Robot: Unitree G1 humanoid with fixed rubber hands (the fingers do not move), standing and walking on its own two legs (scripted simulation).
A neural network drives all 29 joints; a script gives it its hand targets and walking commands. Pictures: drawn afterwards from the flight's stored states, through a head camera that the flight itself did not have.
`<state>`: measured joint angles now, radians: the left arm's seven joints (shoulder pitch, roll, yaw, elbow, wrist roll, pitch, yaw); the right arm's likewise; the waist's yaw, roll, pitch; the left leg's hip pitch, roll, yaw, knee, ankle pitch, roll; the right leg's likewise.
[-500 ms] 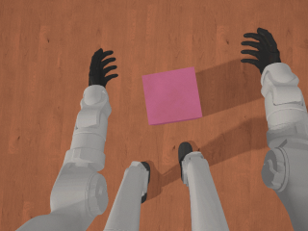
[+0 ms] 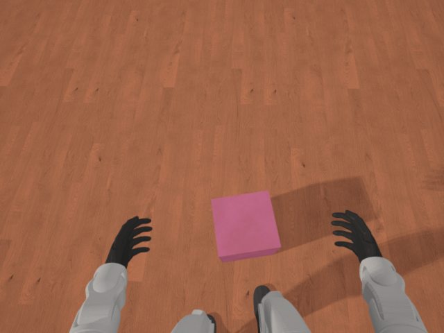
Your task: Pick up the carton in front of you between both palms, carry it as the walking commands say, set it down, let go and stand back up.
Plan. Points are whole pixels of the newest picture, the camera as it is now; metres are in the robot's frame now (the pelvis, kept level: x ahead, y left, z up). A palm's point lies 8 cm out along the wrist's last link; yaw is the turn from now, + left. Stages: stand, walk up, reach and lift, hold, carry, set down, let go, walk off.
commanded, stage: let go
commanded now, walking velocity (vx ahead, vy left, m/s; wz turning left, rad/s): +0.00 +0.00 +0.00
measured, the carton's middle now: (244, 228) +0.40 -0.02 -0.62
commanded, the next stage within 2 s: stand in 0.68 s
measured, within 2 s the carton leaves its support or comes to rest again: neither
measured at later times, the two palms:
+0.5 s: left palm (75, 290) +0.19 +0.26 -0.03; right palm (366, 297) +0.18 -0.20 -0.04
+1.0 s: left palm (53, 307) +0.16 +0.31 -0.06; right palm (405, 304) +0.17 -0.27 -0.06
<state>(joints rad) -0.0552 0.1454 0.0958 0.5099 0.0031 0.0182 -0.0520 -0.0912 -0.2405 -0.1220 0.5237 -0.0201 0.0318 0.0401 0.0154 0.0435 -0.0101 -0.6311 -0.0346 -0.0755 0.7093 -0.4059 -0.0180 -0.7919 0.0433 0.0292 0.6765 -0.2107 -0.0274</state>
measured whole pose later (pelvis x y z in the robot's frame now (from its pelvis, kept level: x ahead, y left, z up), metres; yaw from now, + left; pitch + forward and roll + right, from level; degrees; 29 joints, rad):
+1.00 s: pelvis +0.04 +0.02 +0.02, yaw +1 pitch +0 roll -1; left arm 0.16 0.32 0.04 0.76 0.04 0.01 0.01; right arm 0.24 -0.35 -0.06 0.63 -0.04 0.03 -0.01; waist 0.00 0.03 0.00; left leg -0.12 -0.04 -0.10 0.53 -0.42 0.02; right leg -0.29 0.03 0.01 0.55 -0.27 -0.01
